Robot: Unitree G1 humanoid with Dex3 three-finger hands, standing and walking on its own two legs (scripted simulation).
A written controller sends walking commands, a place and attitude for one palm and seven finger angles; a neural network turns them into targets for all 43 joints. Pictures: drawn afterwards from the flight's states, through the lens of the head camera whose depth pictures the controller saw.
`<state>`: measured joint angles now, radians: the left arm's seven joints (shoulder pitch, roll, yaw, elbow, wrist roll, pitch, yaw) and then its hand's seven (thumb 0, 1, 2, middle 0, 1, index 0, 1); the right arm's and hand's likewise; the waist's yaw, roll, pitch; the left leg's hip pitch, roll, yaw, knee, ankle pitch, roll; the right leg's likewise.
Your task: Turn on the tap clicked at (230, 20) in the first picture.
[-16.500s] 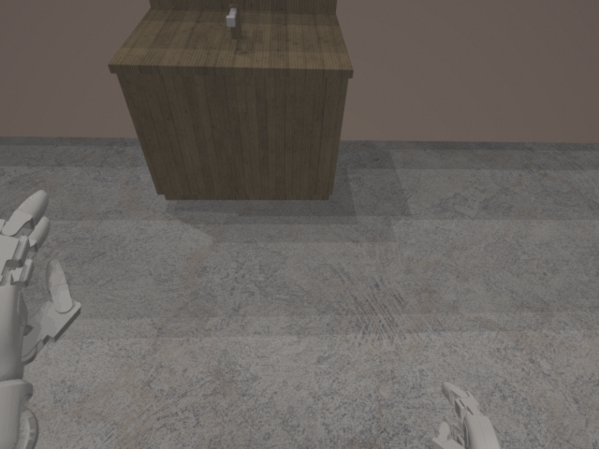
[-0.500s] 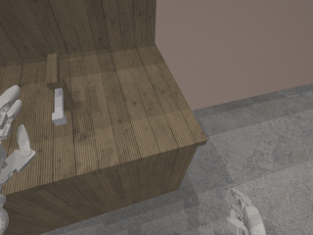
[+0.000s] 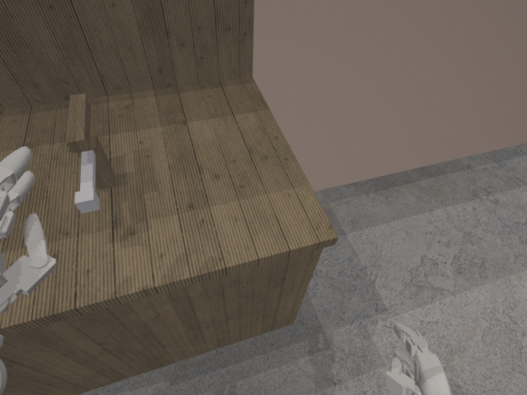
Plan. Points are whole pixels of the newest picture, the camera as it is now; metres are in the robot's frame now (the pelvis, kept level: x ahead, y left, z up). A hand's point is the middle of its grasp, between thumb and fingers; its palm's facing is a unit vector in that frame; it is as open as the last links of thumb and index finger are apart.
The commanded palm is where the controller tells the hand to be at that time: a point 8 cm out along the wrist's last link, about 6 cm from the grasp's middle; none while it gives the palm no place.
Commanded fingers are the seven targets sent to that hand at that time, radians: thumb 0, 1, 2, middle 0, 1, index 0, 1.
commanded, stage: shuffle to correct the standing spot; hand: left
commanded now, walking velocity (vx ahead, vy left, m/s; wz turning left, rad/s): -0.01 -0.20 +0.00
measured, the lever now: (87, 201) +0.39 +0.32 +0.04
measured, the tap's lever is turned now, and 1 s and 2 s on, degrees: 0 0 0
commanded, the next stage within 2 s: come to a stop and stand still in 1.10 s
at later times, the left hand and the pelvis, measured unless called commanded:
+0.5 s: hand (46, 262) +0.22 +0.24 +0.17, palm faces +0.32 -0.86 -0.39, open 7.4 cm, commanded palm +0.16 +0.28 +0.18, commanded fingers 0.00 0.90 0.90 -0.20 -0.30 -0.20 -0.30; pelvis +0.00 +0.00 +0.00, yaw +0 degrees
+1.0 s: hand (38, 266) +0.21 +0.24 +0.18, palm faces +0.37 -0.83 -0.41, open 7.4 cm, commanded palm +0.15 +0.28 +0.18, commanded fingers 0.00 0.90 0.90 -0.20 -0.30 -0.20 -0.30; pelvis -0.01 -0.01 +0.00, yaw +1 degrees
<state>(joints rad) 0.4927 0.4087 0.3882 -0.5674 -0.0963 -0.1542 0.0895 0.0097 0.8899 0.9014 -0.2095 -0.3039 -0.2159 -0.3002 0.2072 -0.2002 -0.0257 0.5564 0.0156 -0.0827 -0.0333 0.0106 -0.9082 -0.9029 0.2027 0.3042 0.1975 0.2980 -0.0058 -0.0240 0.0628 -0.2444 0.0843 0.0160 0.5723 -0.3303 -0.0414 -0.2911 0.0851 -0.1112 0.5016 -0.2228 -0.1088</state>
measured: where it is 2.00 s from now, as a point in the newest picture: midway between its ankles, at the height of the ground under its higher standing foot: outside the picture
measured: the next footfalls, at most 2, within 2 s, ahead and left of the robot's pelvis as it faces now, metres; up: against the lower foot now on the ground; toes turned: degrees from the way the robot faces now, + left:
none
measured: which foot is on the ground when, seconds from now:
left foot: down 0.00-1.00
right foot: down 0.00-1.00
